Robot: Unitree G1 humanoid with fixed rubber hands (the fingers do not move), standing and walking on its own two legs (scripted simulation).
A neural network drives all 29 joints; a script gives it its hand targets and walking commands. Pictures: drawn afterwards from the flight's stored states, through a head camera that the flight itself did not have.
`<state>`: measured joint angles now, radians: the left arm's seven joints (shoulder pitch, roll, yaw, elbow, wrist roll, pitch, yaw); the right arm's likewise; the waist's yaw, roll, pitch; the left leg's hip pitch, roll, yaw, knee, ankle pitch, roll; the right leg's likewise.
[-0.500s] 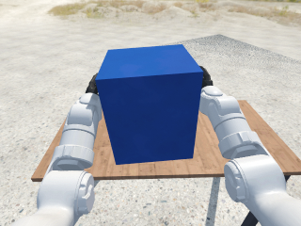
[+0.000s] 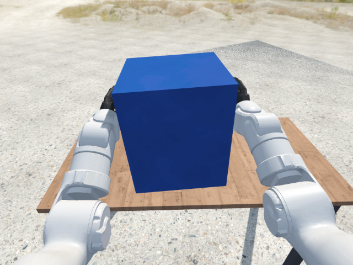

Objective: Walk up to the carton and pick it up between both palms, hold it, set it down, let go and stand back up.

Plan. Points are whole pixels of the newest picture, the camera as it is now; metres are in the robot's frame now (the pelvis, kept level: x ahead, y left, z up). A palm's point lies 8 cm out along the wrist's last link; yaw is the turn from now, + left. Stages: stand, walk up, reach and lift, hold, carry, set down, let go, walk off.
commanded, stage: hold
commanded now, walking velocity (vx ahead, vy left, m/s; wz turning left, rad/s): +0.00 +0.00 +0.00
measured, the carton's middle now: (175, 121) +0.39 +0.01 +0.21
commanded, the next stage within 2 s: set down in 0.60 s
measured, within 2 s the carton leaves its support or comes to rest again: neither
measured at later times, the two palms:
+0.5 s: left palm (108, 116) +0.38 +0.16 +0.23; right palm (241, 108) +0.39 -0.14 +0.25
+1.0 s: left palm (105, 111) +0.40 +0.18 +0.23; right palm (231, 110) +0.41 -0.12 +0.23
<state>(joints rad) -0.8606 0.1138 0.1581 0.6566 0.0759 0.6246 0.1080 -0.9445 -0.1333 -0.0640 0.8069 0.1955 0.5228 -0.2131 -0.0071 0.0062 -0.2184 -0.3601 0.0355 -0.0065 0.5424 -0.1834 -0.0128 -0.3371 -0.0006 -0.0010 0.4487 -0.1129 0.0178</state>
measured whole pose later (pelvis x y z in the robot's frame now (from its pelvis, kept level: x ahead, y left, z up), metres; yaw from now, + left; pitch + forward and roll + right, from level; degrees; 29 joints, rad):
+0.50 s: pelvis +0.00 +0.00 +0.00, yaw +0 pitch +0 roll -1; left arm -0.86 0.11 0.16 0.66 0.08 0.62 0.11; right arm -0.94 -0.13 -0.06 0.81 0.19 0.52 -0.21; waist -0.01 0.01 -0.22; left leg -0.36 0.04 -0.01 0.54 -0.18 -0.01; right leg -0.34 0.00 0.00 0.45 -0.11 0.02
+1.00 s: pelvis +0.00 +0.00 +0.00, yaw +0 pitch +0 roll -1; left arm -0.94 0.11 0.29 0.74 0.16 0.49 0.06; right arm -1.00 -0.06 -0.19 0.94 0.03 0.32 -0.18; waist -0.01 0.01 -0.14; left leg -0.34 0.03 -0.01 0.53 -0.18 -0.01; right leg -0.33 -0.01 0.00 0.45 -0.12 0.02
